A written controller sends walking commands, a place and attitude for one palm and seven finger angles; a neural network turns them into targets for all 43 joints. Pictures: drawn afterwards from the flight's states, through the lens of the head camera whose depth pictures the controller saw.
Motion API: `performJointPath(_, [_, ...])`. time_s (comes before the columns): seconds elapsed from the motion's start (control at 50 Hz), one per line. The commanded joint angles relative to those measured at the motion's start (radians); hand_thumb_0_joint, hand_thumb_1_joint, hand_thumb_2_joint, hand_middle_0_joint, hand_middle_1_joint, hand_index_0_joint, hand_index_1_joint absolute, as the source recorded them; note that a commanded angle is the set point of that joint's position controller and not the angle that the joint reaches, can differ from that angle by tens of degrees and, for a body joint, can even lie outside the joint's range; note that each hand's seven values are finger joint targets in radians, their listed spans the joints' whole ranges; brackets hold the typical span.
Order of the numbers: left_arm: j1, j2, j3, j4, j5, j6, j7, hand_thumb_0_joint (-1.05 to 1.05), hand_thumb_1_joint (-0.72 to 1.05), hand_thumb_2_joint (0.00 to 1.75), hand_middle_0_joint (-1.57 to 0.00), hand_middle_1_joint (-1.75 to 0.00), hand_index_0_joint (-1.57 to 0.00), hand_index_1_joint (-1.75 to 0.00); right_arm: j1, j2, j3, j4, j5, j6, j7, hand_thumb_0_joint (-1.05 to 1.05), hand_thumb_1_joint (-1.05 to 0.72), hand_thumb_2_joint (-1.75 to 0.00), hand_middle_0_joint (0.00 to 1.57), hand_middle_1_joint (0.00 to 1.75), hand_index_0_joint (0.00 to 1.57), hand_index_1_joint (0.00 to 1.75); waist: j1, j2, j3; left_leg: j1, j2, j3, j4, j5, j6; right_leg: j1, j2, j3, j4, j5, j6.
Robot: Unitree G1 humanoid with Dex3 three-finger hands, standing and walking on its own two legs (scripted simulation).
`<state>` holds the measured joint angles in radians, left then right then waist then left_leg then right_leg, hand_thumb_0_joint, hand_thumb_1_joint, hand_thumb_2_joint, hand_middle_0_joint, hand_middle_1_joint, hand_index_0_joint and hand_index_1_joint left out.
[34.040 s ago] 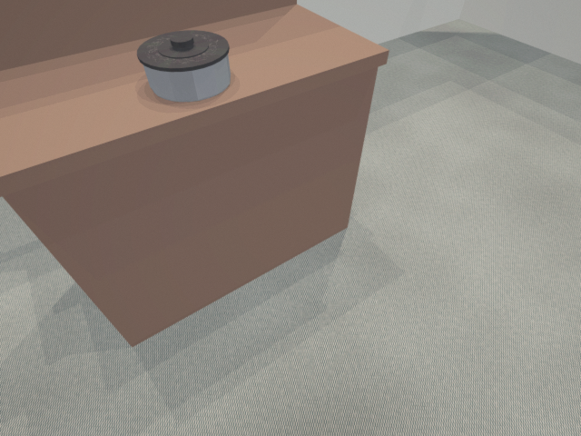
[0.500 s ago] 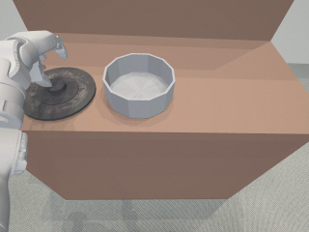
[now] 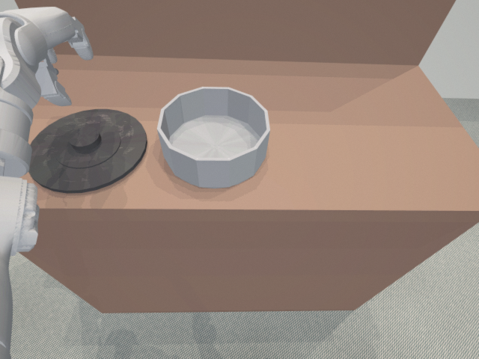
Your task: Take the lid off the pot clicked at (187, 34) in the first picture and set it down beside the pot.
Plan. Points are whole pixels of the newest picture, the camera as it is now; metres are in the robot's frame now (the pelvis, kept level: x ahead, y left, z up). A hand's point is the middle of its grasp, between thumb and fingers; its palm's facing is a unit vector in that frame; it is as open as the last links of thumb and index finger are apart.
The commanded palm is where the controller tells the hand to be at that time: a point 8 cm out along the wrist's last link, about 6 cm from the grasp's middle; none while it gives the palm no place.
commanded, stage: raise the empty hand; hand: left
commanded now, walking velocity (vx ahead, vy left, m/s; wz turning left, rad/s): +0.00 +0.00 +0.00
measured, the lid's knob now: (85, 138) +0.49 +0.27 +0.09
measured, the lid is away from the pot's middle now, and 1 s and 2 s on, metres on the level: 0.24 0.24 0.24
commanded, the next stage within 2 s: draw the hand back to the body in 0.34 s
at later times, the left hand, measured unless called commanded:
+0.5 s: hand (45, 53) +0.48 +0.26 +0.25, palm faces -0.23 -0.07 -0.97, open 11.1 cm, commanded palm +0.46 +0.25 +0.31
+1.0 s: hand (46, 84) +0.42 +0.24 +0.25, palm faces +0.05 -0.48 -0.87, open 11.1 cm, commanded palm +0.37 +0.26 +0.30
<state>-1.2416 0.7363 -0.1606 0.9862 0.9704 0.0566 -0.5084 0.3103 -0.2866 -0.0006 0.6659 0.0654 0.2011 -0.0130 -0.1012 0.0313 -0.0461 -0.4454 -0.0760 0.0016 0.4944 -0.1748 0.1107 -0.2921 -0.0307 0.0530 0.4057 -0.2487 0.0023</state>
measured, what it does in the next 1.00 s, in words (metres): stands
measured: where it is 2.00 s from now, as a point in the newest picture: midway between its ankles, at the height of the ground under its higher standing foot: outside the picture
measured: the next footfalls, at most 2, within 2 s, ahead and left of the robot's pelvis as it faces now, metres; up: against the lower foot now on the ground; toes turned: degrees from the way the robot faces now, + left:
none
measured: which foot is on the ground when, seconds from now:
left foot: down 0.00-1.00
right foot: down 0.00-1.00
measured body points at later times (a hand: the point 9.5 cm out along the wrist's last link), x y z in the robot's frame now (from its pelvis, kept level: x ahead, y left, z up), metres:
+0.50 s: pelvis +0.00 -0.01 +0.00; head +0.05 +0.00 +0.45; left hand +0.49 +0.26 +0.31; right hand +0.06 -0.29 -0.12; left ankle +0.04 +0.04 -0.74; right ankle -0.03 -0.18 -0.73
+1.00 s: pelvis +0.00 -0.03 +0.00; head +0.03 -0.04 +0.45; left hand +0.41 +0.27 +0.29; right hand +0.14 -0.28 -0.11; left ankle +0.04 +0.04 -0.74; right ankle -0.03 -0.19 -0.74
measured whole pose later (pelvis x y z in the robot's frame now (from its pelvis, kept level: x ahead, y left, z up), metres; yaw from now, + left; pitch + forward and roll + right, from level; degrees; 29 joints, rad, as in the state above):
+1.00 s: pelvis +0.00 -0.03 +0.00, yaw +1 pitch +3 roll -2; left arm -0.87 0.74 0.08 0.55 0.48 0.08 -0.39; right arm 0.24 -0.28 0.02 0.55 0.08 0.18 -0.01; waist 0.00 0.05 0.01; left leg -0.35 -0.05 -0.03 0.48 -0.18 0.06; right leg -0.20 0.00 0.03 0.41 -0.26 0.01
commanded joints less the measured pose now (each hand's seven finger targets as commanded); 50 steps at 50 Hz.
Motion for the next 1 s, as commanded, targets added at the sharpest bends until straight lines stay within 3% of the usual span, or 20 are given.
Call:
performJointPath(0.0, [-0.563,0.238,0.054,-0.169,0.021,0.027,0.026,0.00,-0.13,0.90,-0.48,-0.61,-0.48,-0.61,0.035,-0.181,-0.058,-0.089,-0.002,-0.017,-0.012,0.00,-0.90,-0.90,0.20,0.30,0.20,0.30,0.001,0.031,-0.353,0.420,0.032,-0.085,-0.051,0.210,-0.063,-0.101,0.116,-0.093,-0.040,0.103,-0.051])
performJointPath(0.1, [-0.614,0.260,0.065,-0.215,0.018,0.040,0.015,0.00,-0.13,0.90,-0.48,-0.61,-0.48,-0.61,0.032,-0.180,-0.057,-0.097,-0.003,-0.023,-0.013,0.00,-0.90,-0.90,0.20,0.30,0.20,0.30,0.002,0.064,-0.391,0.449,0.025,-0.078,-0.041,0.257,-0.054,-0.081,0.114,-0.086,-0.045,0.131,-0.051])
performJointPath(0.18, [-0.610,0.176,-0.008,-0.117,0.015,0.057,0.001,0.00,-0.13,0.90,-0.48,-0.61,-0.48,-0.61,0.028,-0.176,-0.049,-0.072,0.004,-0.028,-0.014,0.00,-0.90,-0.90,0.20,0.30,0.20,0.30,-0.016,0.030,-0.304,0.417,0.031,-0.088,-0.060,0.171,-0.057,-0.124,0.112,-0.099,-0.056,0.086,-0.048])
performJointPath(0.2, [-0.635,0.204,0.011,-0.156,0.012,0.059,0.001,0.00,-0.13,0.90,-0.48,-0.61,-0.48,-0.61,0.031,-0.181,-0.051,-0.068,0.004,-0.027,-0.012,0.00,-0.90,-0.90,0.20,0.30,0.20,0.30,-0.010,0.040,-0.329,0.426,0.033,-0.089,-0.073,0.147,-0.058,-0.109,0.111,-0.099,-0.058,0.081,-0.048])
performJointPath(0.28, [-0.689,0.158,-0.022,-0.176,0.023,0.062,0.001,0.00,-0.13,0.90,-0.48,-0.61,-0.48,-0.61,0.027,-0.179,-0.053,-0.057,0.001,-0.042,-0.010,0.00,-0.90,-0.90,0.20,0.30,0.20,0.30,-0.016,0.075,-0.367,0.469,0.027,-0.095,-0.056,0.203,-0.059,-0.122,0.112,-0.098,-0.056,0.095,-0.052])
performJointPath(0.4, [-0.648,0.203,0.010,-0.133,0.028,0.064,0.002,0.00,-0.13,0.90,-0.48,-0.61,-0.48,-0.61,0.031,-0.180,-0.047,-0.054,0.000,-0.036,-0.010,0.00,-0.90,-0.90,0.20,0.30,0.20,0.30,-0.011,0.024,-0.358,0.424,0.021,-0.073,-0.057,0.207,-0.054,-0.084,0.109,-0.100,-0.053,0.124,-0.049])
performJointPath(0.44, [-0.660,0.205,0.017,-0.208,0.023,0.051,0.003,0.00,-0.13,0.90,-0.48,-0.61,-0.48,-0.61,0.039,-0.182,-0.052,-0.069,-0.002,-0.041,-0.009,0.00,-0.90,-0.90,0.20,0.30,0.20,0.30,-0.004,0.069,-0.406,0.456,0.022,-0.068,-0.046,0.283,-0.061,-0.068,0.108,-0.101,-0.050,0.152,-0.055])
performJointPath(0.46, [-0.677,0.254,0.052,-0.261,0.038,0.052,0.008,0.00,-0.13,0.90,-0.48,-0.61,-0.48,-0.61,0.027,-0.181,-0.056,-0.077,-0.008,-0.037,-0.004,0.00,-0.90,-0.90,0.20,0.30,0.20,0.30,0.003,0.087,-0.461,0.490,0.019,-0.075,-0.038,0.326,-0.058,-0.056,0.113,-0.092,-0.046,0.166,-0.052])
performJointPath(0.54, [-0.448,0.260,0.077,-0.180,0.012,0.044,-0.001,0.00,-0.13,0.90,-0.48,-0.61,-0.48,-0.61,0.029,-0.175,-0.044,-0.110,0.004,-0.034,-0.007,0.00,-0.90,-0.90,0.20,0.30,0.20,0.30,0.022,0.032,-0.372,0.399,0.021,-0.045,-0.034,0.338,-0.052,-0.018,0.106,-0.098,-0.037,0.195,-0.050])
performJointPath(0.56, [-0.426,0.310,0.118,-0.230,0.011,0.049,0.002,0.00,-0.13,0.90,-0.48,-0.61,-0.48,-0.61,0.010,-0.176,-0.042,-0.127,0.003,-0.027,-0.002,0.00,-0.90,-0.90,0.20,0.30,0.20,0.30,0.041,0.015,-0.390,0.396,0.019,-0.046,-0.036,0.330,-0.045,0.004,0.108,-0.091,-0.028,0.200,-0.044])
performJointPath(0.64, [-0.415,0.281,0.120,-0.488,-0.014,0.055,-0.008,0.00,-0.13,0.90,-0.48,-0.61,-0.48,-0.61,-0.025,-0.170,-0.055,-0.177,0.005,-0.025,0.007,0.00,-0.90,-0.90,0.20,0.30,0.20,0.30,0.041,0.108,-0.450,0.491,0.033,-0.053,-0.008,0.495,-0.045,-0.004,0.106,-0.087,-0.028,0.235,-0.048])
performJointPath(0.66, [-0.411,0.368,0.193,-0.535,-0.012,0.064,-0.003,0.00,-0.13,0.90,-0.48,-0.61,-0.48,-0.61,-0.023,-0.171,-0.057,-0.180,0.005,-0.020,0.012,0.00,-0.90,-0.90,0.20,0.30,0.20,0.30,0.046,0.099,-0.473,0.504,0.035,-0.062,-0.007,0.508,-0.039,0.007,0.110,-0.079,-0.030,0.235,-0.041])
performJointPath(0.72, [-0.264,0.391,0.221,-0.439,-0.035,0.076,-0.020,0.00,-0.13,0.90,-0.48,-0.61,-0.48,-0.61,-0.045,-0.168,-0.039,-0.191,0.016,-0.009,0.004,0.00,-0.90,-0.90,0.20,0.30,0.20,0.30,0.053,0.019,-0.358,0.387,0.029,-0.043,-0.029,0.376,-0.033,0.028,0.105,-0.092,-0.028,0.203,-0.034])
performJointPath(0.76, [-0.234,0.417,0.248,-0.529,-0.048,0.081,-0.019,0.00,-0.13,0.90,-0.48,-0.61,-0.48,-0.61,-0.064,-0.169,-0.039,-0.211,0.017,-0.004,0.007,0.00,-0.90,-0.90,0.20,0.30,0.20,0.30,0.070,0.026,-0.382,0.391,0.028,-0.041,-0.030,0.380,-0.032,0.057,0.099,-0.087,-0.020,0.212,-0.035])
performJointPath(0.8, [-0.206,0.387,0.238,-0.620,-0.057,0.085,-0.023,0.00,-0.13,0.90,-0.48,-0.61,-0.48,-0.61,-0.085,-0.160,-0.042,-0.228,0.018,-0.003,0.010,0.00,-0.90,-0.90,0.20,0.30,0.20,0.30,0.073,0.059,-0.414,0.433,0.032,-0.049,-0.016,0.419,-0.032,0.041,0.098,-0.089,-0.015,0.207,-0.035])
performJointPath(0.84, [-0.140,0.319,0.193,-0.645,-0.074,0.090,-0.030,0.00,-0.13,0.90,-0.48,-0.61,-0.48,-0.61,-0.091,-0.159,-0.044,-0.230,0.019,-0.003,0.012,0.00,-0.90,-0.90,0.20,0.30,0.20,0.30,0.062,0.074,-0.374,0.441,0.038,-0.048,-0.001,0.447,-0.034,0.009,0.098,-0.094,-0.025,0.204,-0.036])
performJointPath(0.9, [-0.055,0.395,0.266,-0.615,-0.083,0.101,-0.033,0.00,-0.13,0.90,-0.48,-0.61,-0.48,-0.61,-0.119,-0.153,-0.027,-0.237,0.023,0.008,0.005,0.00,-0.90,-0.90,0.20,0.30,0.20,0.30,0.076,0.001,-0.327,0.369,0.026,-0.038,-0.011,0.317,-0.029,0.030,0.097,-0.097,-0.015,0.183,-0.032])
performJointPath(0.92, [-0.181,0.111,0.436,-0.680,-0.707,-0.024,0.178,0.00,-0.13,0.90,-0.48,-0.61,-0.48,-0.61,-0.008,-0.073,-0.027,-0.255,0.004,-0.070,-0.001,0.00,-0.90,-0.90,0.20,0.30,0.20,0.30,0.030,0.002,-0.233,0.504,0.100,-0.054,-0.054,0.150,-0.068,-0.081,0.095,-0.109,-0.056,0.113,-0.064])
performJointPath(0.96, [-0.035,0.005,0.333,-0.653,-0.771,-0.081,0.331,0.00,-0.13,0.90,-0.48,-0.61,-0.48,-0.61,-0.080,-0.096,0.001,-0.235,0.002,-0.100,-0.023,0.00,-0.90,-0.90,0.20,0.30,0.20,0.30,0.040,-0.003,-0.173,0.527,0.127,-0.131,-0.133,-0.080,-0.071,-0.093,0.099,-0.084,-0.082,-0.018,-0.069])
performJointPath(0.98, [-0.020,0.000,0.373,-0.702,-0.856,-0.100,0.376,0.00,-0.13,0.90,-0.48,-0.61,-0.48,-0.61,-0.084,-0.108,-0.007,-0.248,0.006,-0.119,-0.032,0.00,-0.90,-0.90,0.20,0.30,0.20,0.30,0.045,-0.012,-0.211,0.519,0.122,-0.112,-0.138,-0.116,-0.064,-0.053,0.090,-0.069,-0.093,0.000,-0.066])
